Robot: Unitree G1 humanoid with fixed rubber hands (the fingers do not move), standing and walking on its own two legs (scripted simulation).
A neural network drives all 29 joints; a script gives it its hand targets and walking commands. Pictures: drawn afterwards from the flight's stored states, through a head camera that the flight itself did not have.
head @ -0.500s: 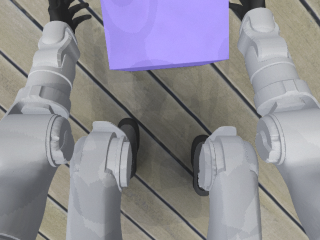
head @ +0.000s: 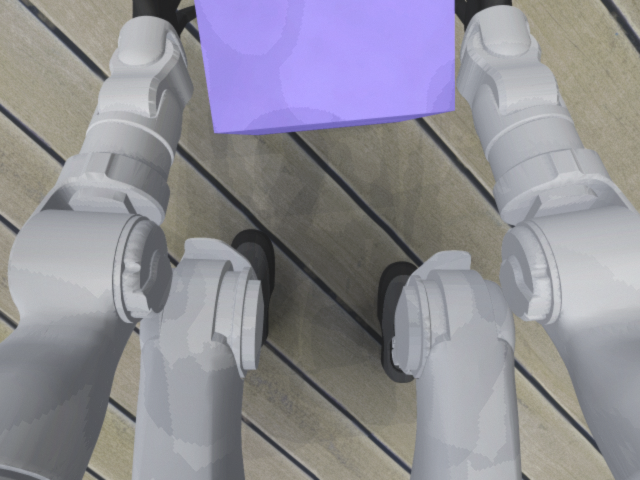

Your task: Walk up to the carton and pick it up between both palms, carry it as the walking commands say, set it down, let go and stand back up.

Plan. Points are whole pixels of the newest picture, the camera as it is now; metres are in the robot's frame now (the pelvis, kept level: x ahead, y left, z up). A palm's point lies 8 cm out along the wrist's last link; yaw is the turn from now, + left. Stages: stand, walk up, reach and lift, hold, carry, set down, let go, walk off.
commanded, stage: reach and lift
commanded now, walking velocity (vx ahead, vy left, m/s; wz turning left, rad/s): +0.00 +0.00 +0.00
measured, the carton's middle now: (322, 33) +0.53 +0.04 -0.26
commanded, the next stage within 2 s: none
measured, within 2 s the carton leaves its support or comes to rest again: leaves its support in 0.44 s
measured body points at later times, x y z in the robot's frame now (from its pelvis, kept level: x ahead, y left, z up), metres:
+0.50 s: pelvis +0.01 +0.00 -0.01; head +0.37 +0.01 +0.25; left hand +0.53 +0.21 -0.18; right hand +0.56 -0.10 -0.19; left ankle +0.13 +0.13 -0.35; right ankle +0.09 -0.12 -0.35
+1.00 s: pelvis +0.00 +0.00 +0.01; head +0.34 +0.03 +0.30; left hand +0.53 +0.20 -0.13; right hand +0.56 -0.10 -0.12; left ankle +0.13 +0.14 -0.35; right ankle +0.09 -0.12 -0.35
